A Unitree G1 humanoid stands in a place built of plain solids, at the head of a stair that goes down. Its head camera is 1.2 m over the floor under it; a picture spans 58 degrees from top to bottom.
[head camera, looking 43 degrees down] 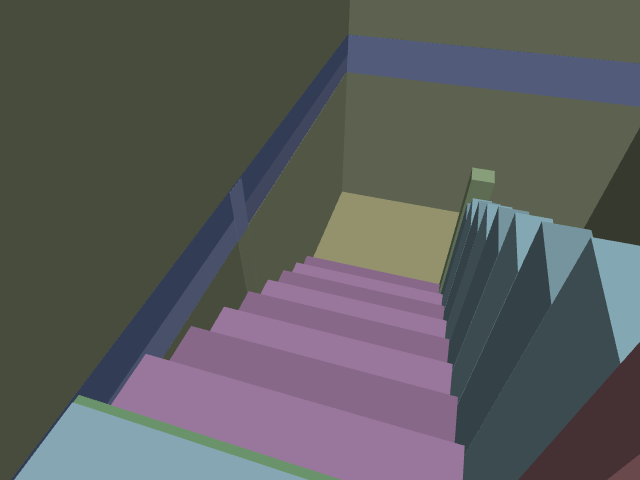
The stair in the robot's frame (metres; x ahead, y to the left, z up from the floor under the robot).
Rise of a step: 0.18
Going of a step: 0.26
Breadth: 1.13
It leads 17 degrees to the right of straight ahead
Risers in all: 9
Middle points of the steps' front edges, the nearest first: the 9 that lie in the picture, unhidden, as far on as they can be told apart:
0.46 0.17 0.00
0.71 0.09 -0.18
0.96 0.02 -0.35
1.21 -0.06 -0.53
1.46 -0.13 -0.71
1.70 -0.21 -0.89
1.95 -0.28 -1.06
2.20 -0.36 -1.24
2.45 -0.43 -1.42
